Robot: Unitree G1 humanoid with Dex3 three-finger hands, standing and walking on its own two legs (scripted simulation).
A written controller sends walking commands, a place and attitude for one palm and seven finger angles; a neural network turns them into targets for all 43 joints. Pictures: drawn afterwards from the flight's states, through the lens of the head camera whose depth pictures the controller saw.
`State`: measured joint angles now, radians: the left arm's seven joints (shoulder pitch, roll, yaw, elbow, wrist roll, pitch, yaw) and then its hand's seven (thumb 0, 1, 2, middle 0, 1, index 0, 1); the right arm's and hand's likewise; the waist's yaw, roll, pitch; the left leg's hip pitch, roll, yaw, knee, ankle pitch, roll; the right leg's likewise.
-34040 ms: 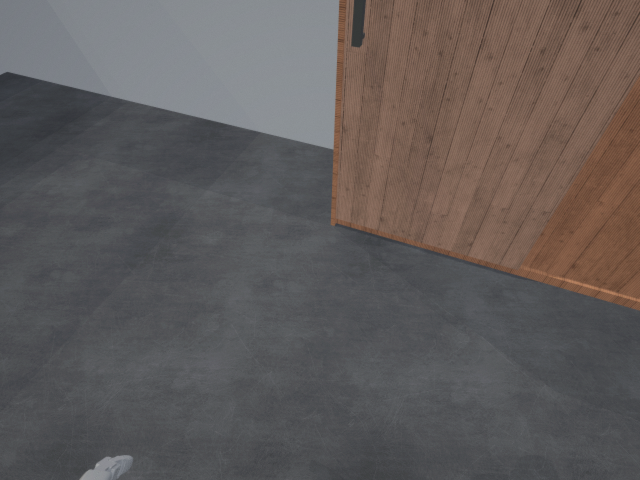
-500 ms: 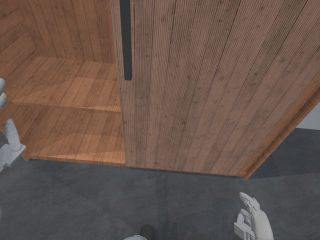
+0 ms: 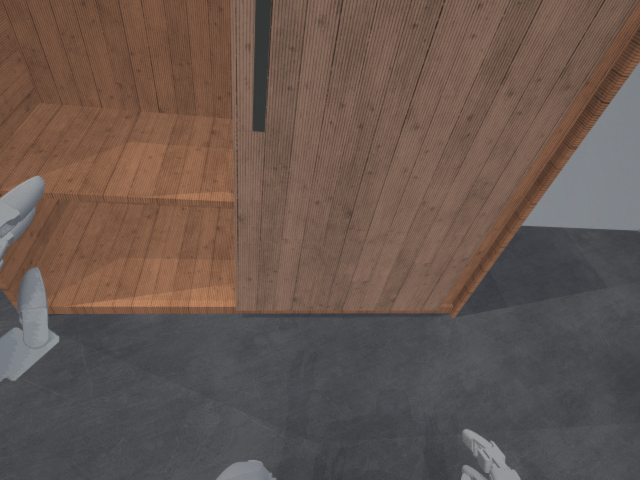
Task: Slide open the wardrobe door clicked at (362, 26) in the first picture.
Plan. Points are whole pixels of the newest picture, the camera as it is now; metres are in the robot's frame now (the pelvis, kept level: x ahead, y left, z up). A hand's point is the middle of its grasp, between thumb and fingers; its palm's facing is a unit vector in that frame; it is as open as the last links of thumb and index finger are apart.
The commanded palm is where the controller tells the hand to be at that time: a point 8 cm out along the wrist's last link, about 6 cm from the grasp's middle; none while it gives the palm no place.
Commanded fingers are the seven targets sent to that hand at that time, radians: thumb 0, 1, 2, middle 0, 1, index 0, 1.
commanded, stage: stop stepping back and stand still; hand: left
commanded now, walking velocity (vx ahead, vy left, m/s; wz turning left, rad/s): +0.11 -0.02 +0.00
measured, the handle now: (261, 38) +0.76 +0.20 +0.21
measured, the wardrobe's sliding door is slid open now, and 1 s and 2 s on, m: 0.67 0.67 0.67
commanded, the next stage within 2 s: let the arm hang, fingers relaxed in 1.00 s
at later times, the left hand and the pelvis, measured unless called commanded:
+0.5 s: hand out of the picture +0.09 +0.33 +0.20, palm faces +0.57 -0.68 -0.46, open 7.4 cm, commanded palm +0.05 +0.35 +0.19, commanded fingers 0.00 0.90 0.90 -0.20 -0.30 -0.20 -0.30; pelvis -0.06 +0.04 +0.00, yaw +5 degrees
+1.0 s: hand out of the picture +0.14 +0.35 +0.17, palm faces +0.50 -0.72 -0.48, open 7.4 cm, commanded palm +0.08 +0.38 +0.19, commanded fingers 0.00 0.90 0.90 -0.20 -0.30 -0.20 -0.30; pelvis -0.04 +0.07 +0.01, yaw +5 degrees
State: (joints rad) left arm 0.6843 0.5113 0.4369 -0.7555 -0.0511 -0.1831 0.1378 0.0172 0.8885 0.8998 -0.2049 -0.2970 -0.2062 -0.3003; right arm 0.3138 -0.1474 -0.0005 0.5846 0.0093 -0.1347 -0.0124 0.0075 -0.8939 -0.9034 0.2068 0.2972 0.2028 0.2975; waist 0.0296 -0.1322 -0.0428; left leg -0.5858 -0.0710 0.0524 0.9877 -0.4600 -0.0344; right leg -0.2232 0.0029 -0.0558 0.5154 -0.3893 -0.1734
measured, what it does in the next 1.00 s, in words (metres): steps on the spot: left foot, then right foot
